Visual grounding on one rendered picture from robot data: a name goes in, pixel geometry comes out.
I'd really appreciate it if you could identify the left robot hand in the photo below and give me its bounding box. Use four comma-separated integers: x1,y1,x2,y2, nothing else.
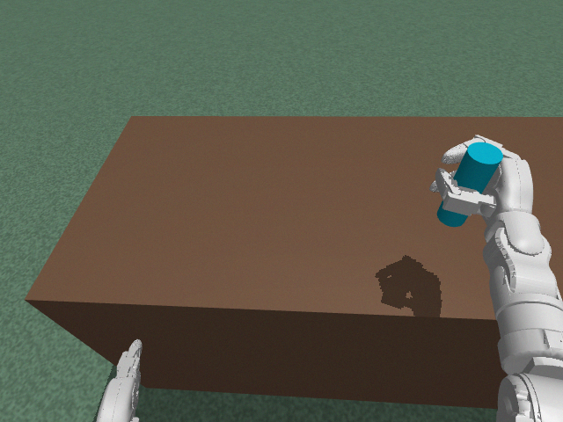
96,339,142,422

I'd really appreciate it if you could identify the can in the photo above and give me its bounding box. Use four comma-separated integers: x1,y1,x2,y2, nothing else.
437,142,503,227

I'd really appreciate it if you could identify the right robot hand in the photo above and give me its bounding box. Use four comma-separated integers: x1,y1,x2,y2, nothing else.
429,135,533,226

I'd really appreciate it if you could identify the right robot arm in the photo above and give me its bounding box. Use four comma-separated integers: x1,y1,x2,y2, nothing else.
483,211,563,422

